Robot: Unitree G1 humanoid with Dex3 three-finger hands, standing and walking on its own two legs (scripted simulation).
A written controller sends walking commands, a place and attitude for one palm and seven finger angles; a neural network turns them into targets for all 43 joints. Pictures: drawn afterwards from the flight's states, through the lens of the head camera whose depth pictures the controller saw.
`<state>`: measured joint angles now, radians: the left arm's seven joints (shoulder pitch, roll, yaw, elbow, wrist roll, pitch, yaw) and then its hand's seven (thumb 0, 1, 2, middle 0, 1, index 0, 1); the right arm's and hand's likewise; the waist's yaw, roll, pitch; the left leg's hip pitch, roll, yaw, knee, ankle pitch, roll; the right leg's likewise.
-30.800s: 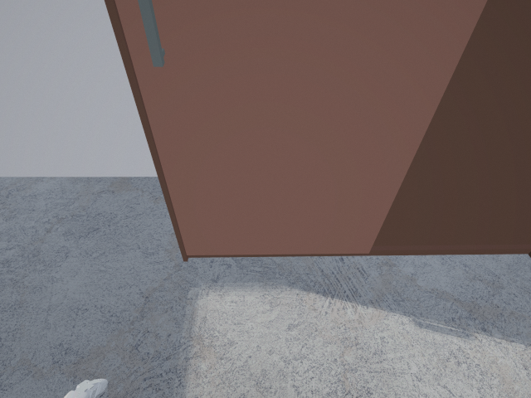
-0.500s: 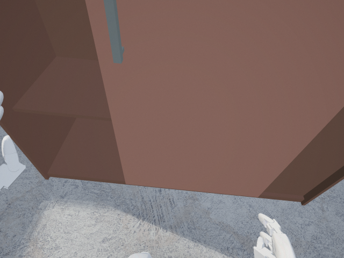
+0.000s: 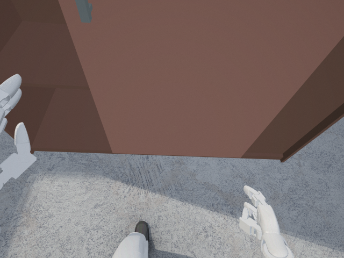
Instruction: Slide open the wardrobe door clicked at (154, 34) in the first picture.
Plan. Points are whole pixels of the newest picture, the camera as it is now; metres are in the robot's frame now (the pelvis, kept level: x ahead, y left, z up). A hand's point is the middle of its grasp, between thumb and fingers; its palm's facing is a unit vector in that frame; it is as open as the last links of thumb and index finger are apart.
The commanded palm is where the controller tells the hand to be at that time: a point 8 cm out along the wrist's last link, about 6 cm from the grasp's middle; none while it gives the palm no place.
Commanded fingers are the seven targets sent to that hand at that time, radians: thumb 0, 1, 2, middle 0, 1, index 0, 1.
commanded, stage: step back with the hand held close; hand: left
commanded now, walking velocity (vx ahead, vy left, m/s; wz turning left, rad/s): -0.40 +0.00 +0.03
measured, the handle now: out of the picture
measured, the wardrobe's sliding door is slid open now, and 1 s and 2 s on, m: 0.48 0.48 0.48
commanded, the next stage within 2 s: stop stepping back and stand still in 0.10 s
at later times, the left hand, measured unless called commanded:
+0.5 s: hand out of the picture +0.08 +0.32 +0.16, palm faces +0.49 -0.80 -0.35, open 7.4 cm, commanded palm +0.03 +0.35 +0.19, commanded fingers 0.00 0.90 0.90 -0.20 -0.30 -0.20 -0.30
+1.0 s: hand out of the picture +0.13 +0.30 +0.15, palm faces +0.48 -0.77 -0.42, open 7.4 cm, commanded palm +0.05 +0.33 +0.19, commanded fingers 0.00 0.90 0.90 -0.20 -0.30 -0.20 -0.30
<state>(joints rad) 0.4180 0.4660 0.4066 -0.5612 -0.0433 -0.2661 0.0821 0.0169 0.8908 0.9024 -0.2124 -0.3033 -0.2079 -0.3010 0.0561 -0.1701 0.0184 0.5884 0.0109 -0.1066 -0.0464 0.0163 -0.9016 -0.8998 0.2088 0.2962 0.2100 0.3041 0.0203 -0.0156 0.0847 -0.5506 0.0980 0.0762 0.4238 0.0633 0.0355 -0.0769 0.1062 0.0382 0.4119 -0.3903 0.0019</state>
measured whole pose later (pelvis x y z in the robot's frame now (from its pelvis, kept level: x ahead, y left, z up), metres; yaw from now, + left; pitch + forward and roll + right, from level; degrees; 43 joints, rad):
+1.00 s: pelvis -0.08 +0.03 +0.00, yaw +2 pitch +1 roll -1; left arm 0.45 0.38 0.39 -0.40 -0.02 -0.17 0.15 0.02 0.89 0.90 -0.21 -0.30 -0.21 -0.30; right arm 0.23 -0.24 -0.01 0.68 0.00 -0.10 -0.06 0.02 -0.90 -0.90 0.21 0.30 0.21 0.30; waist 0.00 -0.01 -0.02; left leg -0.35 0.03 0.02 0.82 -0.46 0.00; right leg -0.28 0.00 -0.12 0.57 -0.31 -0.04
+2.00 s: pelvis -0.10 +0.03 +0.01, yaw +3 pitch +0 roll -1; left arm 0.26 0.29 0.00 1.04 0.02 0.03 -0.02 0.01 0.92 0.90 -0.21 -0.30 -0.20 -0.30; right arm 0.24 -0.30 0.00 1.02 -0.03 0.03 0.00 0.01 -0.90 -0.90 0.20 0.30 0.21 0.30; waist 0.00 -0.01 0.06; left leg -0.29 0.02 0.04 0.50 -0.22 0.02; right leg -0.24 -0.02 -0.13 0.47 -0.23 -0.02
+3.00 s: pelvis -0.06 +0.02 +0.02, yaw +2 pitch -1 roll +0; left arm 0.12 0.34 0.00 1.14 0.01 -0.01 -0.01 0.01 0.91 0.90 -0.20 -0.30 -0.20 -0.30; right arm 0.10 -0.34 0.01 1.12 -0.02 0.00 0.00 0.01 -0.90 -0.90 0.21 0.30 0.21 0.30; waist -0.01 0.01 0.04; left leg -0.12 0.02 0.06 0.30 -0.17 -0.01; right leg -0.10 0.00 -0.11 0.30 -0.20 -0.03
